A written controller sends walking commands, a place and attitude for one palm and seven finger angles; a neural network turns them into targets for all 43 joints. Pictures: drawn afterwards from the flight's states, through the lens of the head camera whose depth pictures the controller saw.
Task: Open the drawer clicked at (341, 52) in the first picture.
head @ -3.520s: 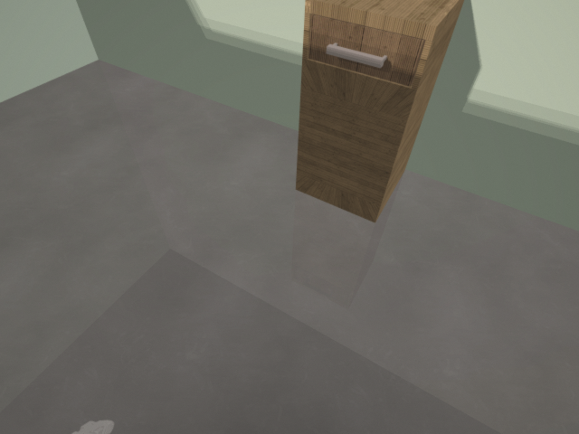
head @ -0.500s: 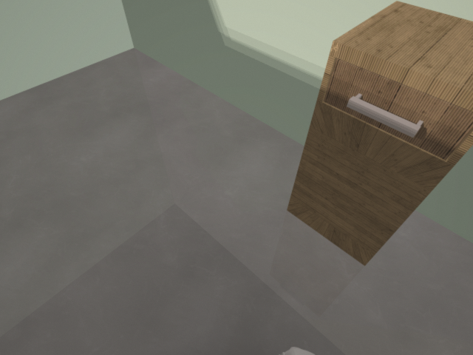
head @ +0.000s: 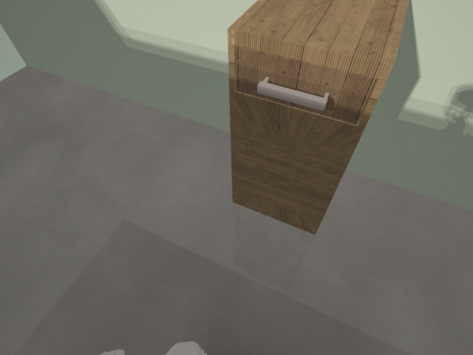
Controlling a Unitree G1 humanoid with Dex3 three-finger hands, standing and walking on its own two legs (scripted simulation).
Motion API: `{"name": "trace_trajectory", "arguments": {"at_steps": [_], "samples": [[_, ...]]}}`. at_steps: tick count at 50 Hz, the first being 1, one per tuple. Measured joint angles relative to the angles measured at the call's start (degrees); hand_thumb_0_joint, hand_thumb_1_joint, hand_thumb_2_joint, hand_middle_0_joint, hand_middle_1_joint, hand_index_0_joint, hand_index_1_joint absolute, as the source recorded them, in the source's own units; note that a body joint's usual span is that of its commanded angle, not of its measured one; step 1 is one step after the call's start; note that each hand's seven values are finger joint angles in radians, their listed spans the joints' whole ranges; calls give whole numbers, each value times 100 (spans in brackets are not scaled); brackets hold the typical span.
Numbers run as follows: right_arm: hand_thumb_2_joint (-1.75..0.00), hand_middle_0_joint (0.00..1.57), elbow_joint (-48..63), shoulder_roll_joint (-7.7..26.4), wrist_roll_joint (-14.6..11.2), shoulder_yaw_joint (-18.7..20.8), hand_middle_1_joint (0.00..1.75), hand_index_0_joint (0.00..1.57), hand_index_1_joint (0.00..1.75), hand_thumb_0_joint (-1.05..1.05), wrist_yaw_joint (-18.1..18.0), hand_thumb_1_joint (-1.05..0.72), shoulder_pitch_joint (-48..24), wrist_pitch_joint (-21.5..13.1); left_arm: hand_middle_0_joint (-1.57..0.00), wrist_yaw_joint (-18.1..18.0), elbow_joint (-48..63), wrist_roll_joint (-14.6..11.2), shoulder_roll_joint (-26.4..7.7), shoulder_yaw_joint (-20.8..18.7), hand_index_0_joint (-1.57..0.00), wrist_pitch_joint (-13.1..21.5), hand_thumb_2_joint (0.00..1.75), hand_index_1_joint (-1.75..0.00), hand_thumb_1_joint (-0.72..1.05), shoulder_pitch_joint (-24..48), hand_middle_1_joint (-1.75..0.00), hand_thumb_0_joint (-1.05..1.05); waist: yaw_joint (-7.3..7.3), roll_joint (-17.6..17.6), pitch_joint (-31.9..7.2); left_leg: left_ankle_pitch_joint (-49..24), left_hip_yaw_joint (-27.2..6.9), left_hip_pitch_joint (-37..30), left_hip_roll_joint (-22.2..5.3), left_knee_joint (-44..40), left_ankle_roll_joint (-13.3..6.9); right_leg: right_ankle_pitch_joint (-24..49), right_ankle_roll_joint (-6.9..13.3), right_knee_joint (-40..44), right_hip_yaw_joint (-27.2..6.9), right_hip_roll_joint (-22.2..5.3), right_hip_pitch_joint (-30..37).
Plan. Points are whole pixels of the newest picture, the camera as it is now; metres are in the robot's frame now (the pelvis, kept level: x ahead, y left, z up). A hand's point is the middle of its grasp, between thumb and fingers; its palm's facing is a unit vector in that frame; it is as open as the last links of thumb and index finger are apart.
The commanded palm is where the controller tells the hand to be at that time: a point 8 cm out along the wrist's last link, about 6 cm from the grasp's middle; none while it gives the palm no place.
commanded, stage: turn to face it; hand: left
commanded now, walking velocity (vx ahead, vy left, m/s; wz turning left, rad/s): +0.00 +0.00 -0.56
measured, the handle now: (293, 91) +0.78 -0.10 -0.02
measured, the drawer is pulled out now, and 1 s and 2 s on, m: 0.00 0.00 0.00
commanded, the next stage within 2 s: take the last steps up to it in 0.44 s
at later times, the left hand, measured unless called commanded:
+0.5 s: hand out of the picture +0.12 +0.22 -0.17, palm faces -0.25 -0.94 -0.21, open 7.4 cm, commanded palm none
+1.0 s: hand out of the picture +0.06 +0.19 -0.18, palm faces -0.27 -0.95 -0.16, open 7.3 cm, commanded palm none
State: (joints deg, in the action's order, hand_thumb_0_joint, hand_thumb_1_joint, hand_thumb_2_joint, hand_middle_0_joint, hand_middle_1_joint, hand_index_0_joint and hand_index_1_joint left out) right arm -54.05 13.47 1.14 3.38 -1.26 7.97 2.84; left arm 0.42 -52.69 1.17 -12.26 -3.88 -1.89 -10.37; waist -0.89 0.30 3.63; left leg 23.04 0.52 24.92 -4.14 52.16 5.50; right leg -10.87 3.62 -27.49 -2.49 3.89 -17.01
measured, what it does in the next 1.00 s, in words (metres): steps on the spot, turning right: left foot, then right foot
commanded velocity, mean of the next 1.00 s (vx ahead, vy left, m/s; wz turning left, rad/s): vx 0.14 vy -0.01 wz -0.23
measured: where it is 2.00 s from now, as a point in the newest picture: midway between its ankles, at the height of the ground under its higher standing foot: (264, 354)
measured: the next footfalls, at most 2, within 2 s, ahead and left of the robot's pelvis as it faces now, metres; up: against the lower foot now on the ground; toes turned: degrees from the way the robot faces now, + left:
left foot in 0.14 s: +0.05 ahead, +0.15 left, +0.00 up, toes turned -2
right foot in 0.58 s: -0.04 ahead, -0.09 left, +0.00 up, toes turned -23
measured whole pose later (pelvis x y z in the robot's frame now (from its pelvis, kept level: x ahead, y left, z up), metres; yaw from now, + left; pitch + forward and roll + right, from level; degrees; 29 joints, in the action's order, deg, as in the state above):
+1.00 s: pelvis +0.04 +0.01 +0.00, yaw -20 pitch -1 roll -2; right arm -58.9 10.6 1.7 2.9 1.0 12.9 -0.5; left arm 0.1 -63.5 1.4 -9.8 -2.5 1.4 -21.0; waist -1.1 -0.4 0.4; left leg 17.0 6.0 20.7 -5.3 37.0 2.1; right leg -19.7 0.7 -24.1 2.8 1.0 -3.6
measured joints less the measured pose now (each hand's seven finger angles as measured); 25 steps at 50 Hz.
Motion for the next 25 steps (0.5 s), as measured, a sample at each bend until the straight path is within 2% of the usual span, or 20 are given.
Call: {"name": "trace_trajectory", "arguments": {"at_steps": [4,6,7,8,9,11,13,15,18,21,25], "samples": [[-90,20,146,-54,-48,-46,30,20,30,1,-16,-91,-82,-65,-20,2,19,15,-87,-29,-20,-86,90,-30,91,-6,-30,0,-53,-124,-13,57,17,-391,172,-867,-96,25,-127,-104,-275,71,-118],[-90,20,234,-83,-64,-82,30,20,30,1,-27,-91,-55,-141,-20,3,22,-2,-146,-49,-20,-145,90,-30,91,-13,-30,0,-43,-183,-42,-292,82,-745,233,-1662,-162,-14,-226,-259,-393,116,-227],[-90,20,272,-102,-57,-103,30,20,30,1,-35,-91,-24,-192,-20,7,35,-23,-186,-63,-20,-178,90,-30,91,-20,-30,0,-21,-225,-64,-572,125,-861,250,-1984,-327,-69,-281,-410,-446,134,-321],[-90,20,295,-145,-37,-126,30,20,30,1,-34,-91,0,-215,-20,14,28,-35,-232,-89,-20,-212,90,-30,91,1,-30,0,-20,-310,-43,-678,210,-866,277,-1977,-480,-499,-323,-752,-479,120,-458],[-90,20,316,-173,-15,-159,30,20,30,1,-25,-91,34,-220,-20,25,19,-21,-262,-109,-20,-246,90,-30,91,11,-30,0,-18,-342,-28,-678,289,-881,259,-1953,-580,-959,-391,-1273,-405,111,-641],[-90,20,327,-217,19,-210,30,20,30,1,-23,-91,134,-214,-20,74,4,22,-308,-148,-20,-280,90,-30,91,17,-30,0,4,-335,-12,-679,398,-982,181,-2063,-667,-1327,-502,-2420,-188,59,-988],[-90,20,290,-260,39,-238,30,20,30,1,-28,-91,228,-203,-20,122,16,38,-348,-185,-20,-276,90,-30,91,-7,-30,0,-8,-337,-3,-756,524,-1126,122,-2283,-684,-1235,-598,-3275,-21,-81,-1201],[-90,20,239,-288,41,-240,30,20,30,1,-33,-91,314,-208,-20,140,9,33,-357,-195,-20,-277,90,-30,91,-42,-30,0,-8,-310,-5,-831,643,-1231,66,-2453,-696,-1121,-674,-3635,90,-246,-1236],[-90,20,159,-323,39,-218,30,21,30,1,-33,-91,437,-243,-20,132,-41,22,-327,-180,-20,-303,90,-30,91,-72,-30,0,25,-249,-4,-877,811,-1316,-9,-2585,-701,-1132,-744,-3505,186,-458,-1066],[-90,20,64,-344,44,-187,30,21,30,1,-20,-91,547,-264,-19,113,-113,14,-260,-138,-20,-333,90,-30,91,-43,-30,0,96,-179,22,-866,965,-1337,-88,-2592,-681,-1309,-763,-2937,302,-602,-763],[-90,20,-108,-317,60,-129,30,21,30,1,13,-91,673,-246,-19,87,-175,-1,-123,-53,-20,-316,90,-30,91,89,-29,0,218,-58,71,-788,1144,-1265,-213,-2429,-600,-1490,-683,-1982,483,-634,-304]]}}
